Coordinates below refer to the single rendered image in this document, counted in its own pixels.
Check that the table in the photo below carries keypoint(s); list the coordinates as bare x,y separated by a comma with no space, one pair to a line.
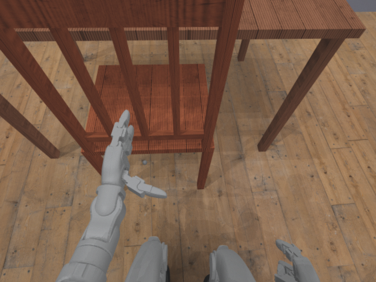
332,21

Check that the left robot hand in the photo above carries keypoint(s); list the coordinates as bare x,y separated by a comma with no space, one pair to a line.
115,161

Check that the left robot thigh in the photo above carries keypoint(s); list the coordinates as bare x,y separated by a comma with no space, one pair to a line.
150,261

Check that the robot thigh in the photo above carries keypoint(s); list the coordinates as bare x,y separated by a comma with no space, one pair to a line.
150,261
227,266

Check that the chair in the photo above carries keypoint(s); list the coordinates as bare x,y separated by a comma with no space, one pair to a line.
169,105

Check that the right robot hand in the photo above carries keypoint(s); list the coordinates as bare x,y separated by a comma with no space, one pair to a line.
302,269

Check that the robot left forearm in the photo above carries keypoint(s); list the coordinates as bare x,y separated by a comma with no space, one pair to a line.
96,247

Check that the right robot thigh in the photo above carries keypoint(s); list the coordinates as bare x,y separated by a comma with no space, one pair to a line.
227,266

